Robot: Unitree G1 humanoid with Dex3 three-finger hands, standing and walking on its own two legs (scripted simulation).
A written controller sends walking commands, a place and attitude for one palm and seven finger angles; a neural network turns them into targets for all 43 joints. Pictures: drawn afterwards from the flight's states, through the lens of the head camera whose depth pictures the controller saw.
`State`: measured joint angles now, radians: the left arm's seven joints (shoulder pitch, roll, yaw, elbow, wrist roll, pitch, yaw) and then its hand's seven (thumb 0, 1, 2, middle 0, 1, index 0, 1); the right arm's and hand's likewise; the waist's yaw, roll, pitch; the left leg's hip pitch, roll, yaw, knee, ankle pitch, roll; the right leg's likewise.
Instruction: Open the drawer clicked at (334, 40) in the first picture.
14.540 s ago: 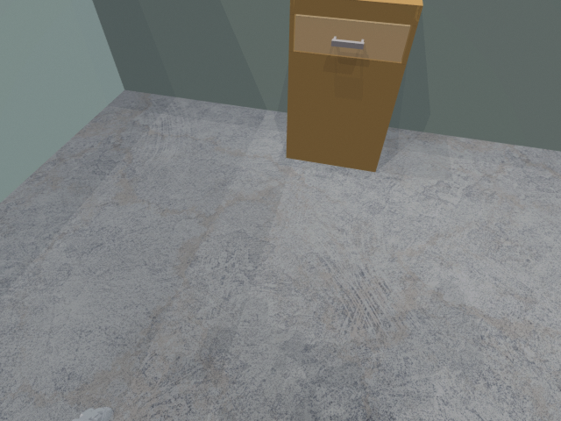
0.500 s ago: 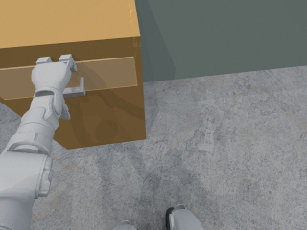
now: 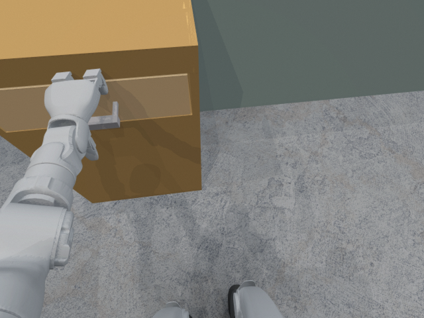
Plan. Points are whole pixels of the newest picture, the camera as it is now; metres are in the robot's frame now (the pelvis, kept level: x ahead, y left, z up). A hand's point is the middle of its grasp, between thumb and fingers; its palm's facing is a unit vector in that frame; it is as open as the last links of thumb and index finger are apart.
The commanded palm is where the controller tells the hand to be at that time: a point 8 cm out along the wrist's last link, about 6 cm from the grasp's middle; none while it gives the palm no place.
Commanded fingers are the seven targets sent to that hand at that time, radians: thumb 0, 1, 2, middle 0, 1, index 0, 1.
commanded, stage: move the hooked fingers above the handle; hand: left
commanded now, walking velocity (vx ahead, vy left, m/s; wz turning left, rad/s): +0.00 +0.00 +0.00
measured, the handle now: (89, 116) +0.55 +0.24 -0.04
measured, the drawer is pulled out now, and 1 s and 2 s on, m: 0.00 0.00 0.00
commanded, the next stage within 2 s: lower the fingers behind the handle in 0.20 s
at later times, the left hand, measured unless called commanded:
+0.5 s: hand (85, 123) +0.50 +0.22 +0.00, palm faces -0.09 -0.03 -1.00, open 13.8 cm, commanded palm +0.49 +0.22 +0.05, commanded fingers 0.00 -0.50 0.30 -0.30 -1.20 -0.30 -1.20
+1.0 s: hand (87, 133) +0.50 +0.23 -0.04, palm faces -0.08 -0.05 -1.00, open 13.8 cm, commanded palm +0.49 +0.23 +0.02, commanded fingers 0.00 -0.50 0.30 -0.30 -1.20 -0.30 -1.20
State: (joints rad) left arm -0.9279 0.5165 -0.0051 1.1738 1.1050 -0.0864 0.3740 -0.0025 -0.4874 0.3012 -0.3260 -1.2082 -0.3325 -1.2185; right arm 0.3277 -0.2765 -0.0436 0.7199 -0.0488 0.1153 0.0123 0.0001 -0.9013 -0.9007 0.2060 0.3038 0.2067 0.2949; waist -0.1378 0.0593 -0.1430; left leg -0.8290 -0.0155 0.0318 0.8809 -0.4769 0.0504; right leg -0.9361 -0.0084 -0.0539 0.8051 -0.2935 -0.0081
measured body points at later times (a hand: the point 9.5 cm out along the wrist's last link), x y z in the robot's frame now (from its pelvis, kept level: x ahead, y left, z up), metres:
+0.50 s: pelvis +0.00 +0.00 +0.00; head +0.13 -0.01 +0.42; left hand +0.50 +0.22 +0.06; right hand -0.01 -0.28 -0.13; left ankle -0.05 +0.08 -0.69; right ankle +0.04 -0.12 -0.69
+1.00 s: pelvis -0.01 +0.00 -0.03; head +0.15 +0.01 +0.40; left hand +0.50 +0.24 +0.02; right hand -0.01 -0.28 -0.15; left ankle -0.05 +0.08 -0.69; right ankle +0.04 -0.12 -0.69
